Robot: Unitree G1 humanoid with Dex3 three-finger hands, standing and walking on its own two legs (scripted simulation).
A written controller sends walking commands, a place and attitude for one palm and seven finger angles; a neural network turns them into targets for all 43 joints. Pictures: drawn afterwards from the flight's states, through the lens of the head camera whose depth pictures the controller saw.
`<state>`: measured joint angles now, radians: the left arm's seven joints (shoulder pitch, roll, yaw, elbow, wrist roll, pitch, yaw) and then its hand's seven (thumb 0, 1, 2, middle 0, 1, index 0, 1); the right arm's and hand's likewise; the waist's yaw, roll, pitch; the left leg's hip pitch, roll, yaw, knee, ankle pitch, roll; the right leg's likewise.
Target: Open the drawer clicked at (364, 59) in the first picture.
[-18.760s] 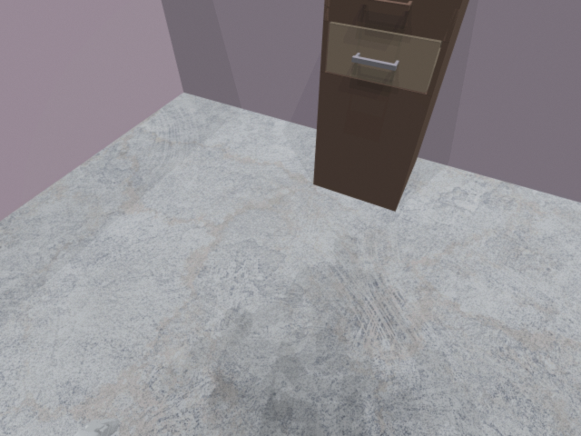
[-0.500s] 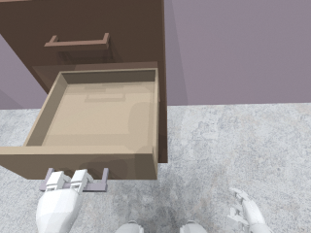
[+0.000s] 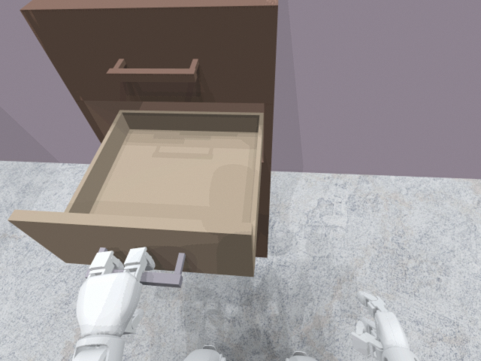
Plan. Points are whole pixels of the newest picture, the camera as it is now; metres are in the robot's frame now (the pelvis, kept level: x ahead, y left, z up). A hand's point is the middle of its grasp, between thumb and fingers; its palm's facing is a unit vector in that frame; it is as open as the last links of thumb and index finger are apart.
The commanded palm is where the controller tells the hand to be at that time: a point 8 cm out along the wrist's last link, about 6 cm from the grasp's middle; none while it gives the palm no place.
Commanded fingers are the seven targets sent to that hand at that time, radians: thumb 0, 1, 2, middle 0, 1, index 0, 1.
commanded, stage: open the thumb to release the handle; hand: left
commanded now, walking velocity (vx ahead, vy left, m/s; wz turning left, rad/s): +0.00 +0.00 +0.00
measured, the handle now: (137, 266) +0.27 +0.21 +0.00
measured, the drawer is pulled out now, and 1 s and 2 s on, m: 0.30 0.30 0.30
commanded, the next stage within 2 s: lift the hand off the handle in 0.12 s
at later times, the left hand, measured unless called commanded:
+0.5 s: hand (130, 301) +0.22 +0.21 -0.03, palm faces +0.03 -0.09 -1.00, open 13.8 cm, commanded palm +0.20 +0.20 +0.02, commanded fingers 0.00 -0.50 0.30 -0.30 -1.20 -0.30 -1.20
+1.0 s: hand (123, 293) +0.22 +0.21 +0.00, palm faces +0.02 -0.11 -0.99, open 13.4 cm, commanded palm +0.20 +0.21 +0.06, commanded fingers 0.00 -0.50 0.30 -0.30 -1.20 -0.30 -1.20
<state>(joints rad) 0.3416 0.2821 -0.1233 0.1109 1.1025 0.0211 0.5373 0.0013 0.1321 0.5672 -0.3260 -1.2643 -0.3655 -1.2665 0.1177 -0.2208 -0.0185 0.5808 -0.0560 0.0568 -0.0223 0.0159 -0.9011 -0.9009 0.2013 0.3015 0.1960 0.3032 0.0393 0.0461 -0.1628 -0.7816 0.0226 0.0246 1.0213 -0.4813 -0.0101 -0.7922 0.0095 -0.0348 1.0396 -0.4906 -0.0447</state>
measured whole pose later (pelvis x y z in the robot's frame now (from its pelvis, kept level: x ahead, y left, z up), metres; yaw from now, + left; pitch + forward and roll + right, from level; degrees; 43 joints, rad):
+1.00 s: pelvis +0.00 +0.01 +0.01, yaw +0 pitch +11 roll +0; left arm 0.31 0.30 -0.15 0.08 1.08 0.03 0.50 0.00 -0.49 0.30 -0.32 -1.20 -0.39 -1.22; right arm 0.12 -0.23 -0.02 0.58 -0.05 0.08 -0.02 0.02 -0.90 -0.90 0.20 0.30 0.20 0.30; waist 0.04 0.06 -0.13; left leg -0.69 0.02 0.03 0.94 -0.45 0.00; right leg -0.69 0.01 -0.03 0.95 -0.45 -0.03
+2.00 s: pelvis +0.02 +0.01 +0.04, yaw -1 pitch +6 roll +1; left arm 0.41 0.35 -0.15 -0.17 1.02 0.04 0.33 0.00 -0.49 0.30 -0.32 -1.21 -0.40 -1.23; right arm 0.12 -0.22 -0.01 0.55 -0.03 0.08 0.01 0.02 -0.90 -0.90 0.20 0.30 0.20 0.30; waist 0.08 0.08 -0.10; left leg -0.47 0.02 0.04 0.75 -0.40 0.00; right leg -0.48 0.01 -0.01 0.77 -0.40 -0.03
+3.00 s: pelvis +0.03 +0.02 +0.06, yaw -1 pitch +3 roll +0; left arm 0.46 0.40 -0.10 -0.40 0.95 0.04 0.17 0.00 -0.49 0.30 -0.32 -1.21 -0.32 -1.20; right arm 0.12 -0.24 0.00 0.52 -0.02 0.10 0.04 0.02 -0.90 -0.90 0.20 0.30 0.19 0.30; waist 0.11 0.10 -0.06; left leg -0.32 0.02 0.04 0.61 -0.35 0.01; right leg -0.32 0.02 -0.01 0.60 -0.34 -0.02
